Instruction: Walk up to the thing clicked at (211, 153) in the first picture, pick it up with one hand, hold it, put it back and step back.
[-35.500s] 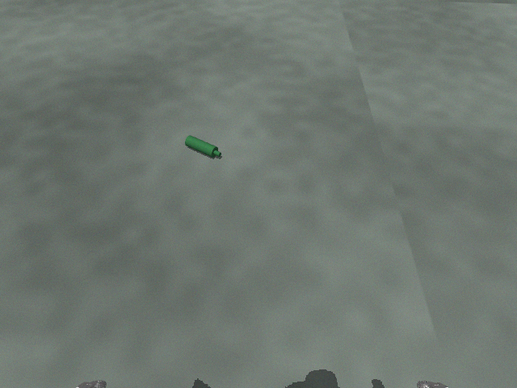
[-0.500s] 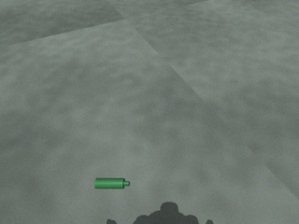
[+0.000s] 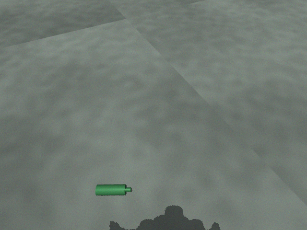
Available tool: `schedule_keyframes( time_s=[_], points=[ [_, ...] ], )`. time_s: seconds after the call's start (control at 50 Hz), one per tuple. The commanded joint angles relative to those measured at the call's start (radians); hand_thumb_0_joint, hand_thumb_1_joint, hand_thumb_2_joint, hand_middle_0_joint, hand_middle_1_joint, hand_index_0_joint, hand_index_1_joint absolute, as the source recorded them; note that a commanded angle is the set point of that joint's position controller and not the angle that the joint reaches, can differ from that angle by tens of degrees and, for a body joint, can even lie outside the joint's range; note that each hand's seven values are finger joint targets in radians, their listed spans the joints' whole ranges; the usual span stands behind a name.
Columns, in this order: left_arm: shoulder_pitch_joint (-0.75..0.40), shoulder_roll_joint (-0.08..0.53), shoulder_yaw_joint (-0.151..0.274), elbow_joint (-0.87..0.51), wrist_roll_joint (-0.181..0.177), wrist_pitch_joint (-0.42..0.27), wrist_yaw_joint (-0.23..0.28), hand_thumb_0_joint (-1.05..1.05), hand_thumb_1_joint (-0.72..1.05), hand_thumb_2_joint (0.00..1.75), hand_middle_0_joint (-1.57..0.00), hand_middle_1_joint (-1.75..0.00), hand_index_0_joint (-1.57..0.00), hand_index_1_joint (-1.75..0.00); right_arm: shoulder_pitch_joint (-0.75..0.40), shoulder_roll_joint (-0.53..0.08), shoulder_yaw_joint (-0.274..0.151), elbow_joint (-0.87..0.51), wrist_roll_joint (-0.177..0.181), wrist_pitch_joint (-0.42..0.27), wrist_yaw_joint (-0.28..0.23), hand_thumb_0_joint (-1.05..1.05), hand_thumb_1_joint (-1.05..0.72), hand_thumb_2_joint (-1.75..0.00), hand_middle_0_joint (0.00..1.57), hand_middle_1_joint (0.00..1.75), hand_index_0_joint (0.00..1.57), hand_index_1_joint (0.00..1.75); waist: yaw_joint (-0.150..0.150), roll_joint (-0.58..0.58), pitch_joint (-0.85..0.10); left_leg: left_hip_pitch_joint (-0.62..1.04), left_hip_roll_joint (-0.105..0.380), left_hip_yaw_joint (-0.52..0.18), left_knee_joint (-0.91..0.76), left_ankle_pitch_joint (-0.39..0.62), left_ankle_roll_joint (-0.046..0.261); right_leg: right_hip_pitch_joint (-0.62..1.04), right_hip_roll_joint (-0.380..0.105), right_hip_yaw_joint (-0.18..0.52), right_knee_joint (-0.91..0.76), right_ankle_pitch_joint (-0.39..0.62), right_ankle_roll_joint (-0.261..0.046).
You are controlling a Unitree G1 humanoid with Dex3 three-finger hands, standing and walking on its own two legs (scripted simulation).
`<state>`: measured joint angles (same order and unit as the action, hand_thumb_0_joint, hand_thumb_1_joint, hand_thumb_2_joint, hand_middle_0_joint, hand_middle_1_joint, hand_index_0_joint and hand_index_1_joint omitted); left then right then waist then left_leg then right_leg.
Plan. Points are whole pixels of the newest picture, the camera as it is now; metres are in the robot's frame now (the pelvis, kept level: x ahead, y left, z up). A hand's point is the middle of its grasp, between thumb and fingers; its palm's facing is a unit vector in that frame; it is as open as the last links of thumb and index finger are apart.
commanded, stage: stand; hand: left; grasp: from above
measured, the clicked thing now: (113, 189) +0.43 +0.27 -0.75
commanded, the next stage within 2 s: step back in 0.80 s
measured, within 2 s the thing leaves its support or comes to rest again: neither
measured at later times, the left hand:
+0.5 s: hand out of the picture +0.07 +0.24 -0.16, palm faces +0.00 -0.94 -0.34, open 7.3 cm
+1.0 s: hand out of the picture +0.08 +0.26 -0.16, palm faces -0.03 -0.93 -0.38, open 7.3 cm
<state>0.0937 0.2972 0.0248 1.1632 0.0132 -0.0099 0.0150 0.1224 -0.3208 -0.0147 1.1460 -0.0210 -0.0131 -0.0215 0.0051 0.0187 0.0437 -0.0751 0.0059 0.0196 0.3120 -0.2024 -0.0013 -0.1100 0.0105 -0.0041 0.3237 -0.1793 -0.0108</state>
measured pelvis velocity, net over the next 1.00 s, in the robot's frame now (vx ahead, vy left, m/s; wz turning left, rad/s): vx -0.04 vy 0.00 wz -0.02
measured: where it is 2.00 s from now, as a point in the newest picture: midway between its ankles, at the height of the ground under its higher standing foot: outside the picture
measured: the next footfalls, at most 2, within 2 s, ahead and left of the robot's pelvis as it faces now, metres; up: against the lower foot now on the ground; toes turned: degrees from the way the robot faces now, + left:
left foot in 1.14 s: -0.05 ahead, +0.14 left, +0.00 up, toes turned -4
right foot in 1.54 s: -0.11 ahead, -0.10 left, +0.00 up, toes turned -2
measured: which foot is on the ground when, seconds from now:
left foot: down 0.00-0.98, up 1.00-1.00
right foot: down 0.00-1.00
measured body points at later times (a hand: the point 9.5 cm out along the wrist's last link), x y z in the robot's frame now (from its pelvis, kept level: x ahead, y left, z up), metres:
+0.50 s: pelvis -0.01 +0.00 +0.00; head +0.00 -0.01 +0.45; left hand +0.07 +0.29 -0.13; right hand +0.06 -0.30 -0.14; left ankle -0.02 +0.12 -0.75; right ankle +0.00 -0.11 -0.75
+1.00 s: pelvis -0.04 +0.00 -0.01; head +0.03 +0.00 +0.43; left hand +0.08 +0.31 -0.14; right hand +0.06 -0.32 -0.14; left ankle -0.02 +0.12 -0.74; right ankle +0.00 -0.11 -0.75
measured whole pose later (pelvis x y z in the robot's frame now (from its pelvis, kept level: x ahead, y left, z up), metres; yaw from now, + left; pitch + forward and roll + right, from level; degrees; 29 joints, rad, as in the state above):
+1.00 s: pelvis -0.04 +0.00 -0.01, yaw -1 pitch -1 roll +0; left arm 0.06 0.37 0.04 1.01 0.00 0.01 0.01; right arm 0.06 -0.39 -0.04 1.04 0.00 0.03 0.00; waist -0.01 0.01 0.15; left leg -0.27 0.01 0.01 0.57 -0.26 0.02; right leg -0.27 0.03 0.01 0.48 -0.20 -0.03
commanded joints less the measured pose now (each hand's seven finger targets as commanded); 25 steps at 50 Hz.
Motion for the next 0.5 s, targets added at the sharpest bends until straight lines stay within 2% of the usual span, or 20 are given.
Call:
schedule_keyframes(
  time_s=[0.0, 0.08, 0.12, 0.18, 0.3, 0.34, 0.42, 0.48],
  points=[
    [-0.04, 0.207, 0.038, -0.058, -0.002, -0.018, 0.013, 0.0, 0.9, 0.9, -0.2, -0.3, -0.2, -0.3, -0.023, -0.186, -0.033, -0.052, 0.003, -0.022, -0.008, 0.0, -0.9, -0.9, 0.2, 0.3, 0.2, 0.3, -0.007, -0.023, -0.074, 0.026, 0.124, -0.096, -0.036, 0.22, 0.018, 0.017, -0.133, 0.112, -0.029, 0.236, -0.014],
    [-0.043, 0.205, 0.036, -0.061, -0.001, -0.019, 0.013, 0.0, 0.9, 0.9, -0.2, -0.3, -0.2, -0.3, -0.031, -0.193, -0.034, -0.054, 0.004, -0.02, -0.006, 0.0, -0.9, -0.9, 0.2, 0.3, 0.2, 0.3, -0.006, -0.025, -0.066, 0.013, 0.123, -0.095, -0.035, 0.197, 0.019, 0.02, -0.132, 0.111, -0.039, 0.221, -0.01],
    [-0.046, 0.214, 0.039, -0.065, -0.002, -0.02, 0.013, 0.0, 0.9, 0.9, -0.2, -0.3, -0.2, -0.3, -0.032, -0.195, -0.035, -0.058, 0.004, -0.021, -0.007, 0.0, -0.9, -0.9, 0.2, 0.3, 0.2, 0.3, -0.008, -0.023, -0.089, 0.037, 0.128, -0.093, -0.032, 0.232, 0.02, 0.025, -0.134, 0.112, -0.028, 0.26, -0.015],
    [-0.047, 0.212, 0.037, -0.065, -0.002, -0.022, 0.013, 0.0, 0.9, 0.9, -0.2, -0.3, -0.2, -0.3, -0.03, -0.196, -0.033, -0.057, 0.003, -0.019, -0.004, 0.0, -0.9, -0.9, 0.2, 0.3, 0.2, 0.3, -0.01, -0.023, -0.069, 0.014, 0.123, -0.09, -0.041, 0.179, 0.02, 0.021, -0.133, 0.114, -0.045, 0.216, -0.009],
    [-0.043, 0.216, 0.035, -0.066, -0.003, -0.022, 0.009, 0.0, 0.9, 0.9, -0.2, -0.3, -0.2, -0.3, -0.041, -0.198, -0.032, -0.057, 0.005, -0.022, -0.002, 0.0, -0.9, -0.9, 0.2, 0.3, 0.2, 0.3, -0.005, -0.019, -0.056, 0.024, 0.129, -0.094, -0.053, 0.155, 0.021, 0.001, -0.131, 0.119, -0.051, 0.18, -0.013],
    [-0.046, 0.222, 0.036, -0.068, -0.003, -0.021, 0.007, 0.0, 0.9, 0.9, -0.2, -0.3, -0.2, -0.3, -0.04, -0.199, -0.03, -0.057, 0.003, -0.021, -0.001, 0.0, -0.9, -0.9, 0.2, 0.3, 0.2, 0.3, -0.005, -0.012, -0.045, 0.005, 0.125, -0.094, -0.068, 0.091, 0.02, -0.007, -0.124, 0.117, -0.064, 0.117, -0.011],
    [-0.039, 0.216, 0.033, -0.063, -0.003, -0.02, 0.004, 0.0, 0.9, 0.9, -0.2, -0.3, -0.2, -0.3, -0.036, -0.205, -0.031, -0.052, 0.002, -0.021, 0.002, 0.0, -0.9, -0.9, 0.2, 0.3, 0.2, 0.3, -0.003, -0.013, -0.033, -0.003, 0.124, -0.097, -0.073, 0.066, 0.022, -0.024, -0.122, 0.123, -0.07, 0.084, -0.012],
    [-0.039, 0.223, 0.031, -0.068, -0.004, -0.023, 0.003, 0.0, 0.9, 0.9, -0.2, -0.3, -0.2, -0.3, -0.035, -0.205, -0.031, -0.055, 0.003, -0.026, 0.003, 0.0, -0.9, -0.9, 0.2, 0.3, 0.2, 0.3, -0.004, -0.014, -0.054, 0.005, 0.129, -0.097, -0.069, 0.103, 0.022, -0.005, -0.129, 0.127, -0.056, 0.13, -0.018]
  ],
)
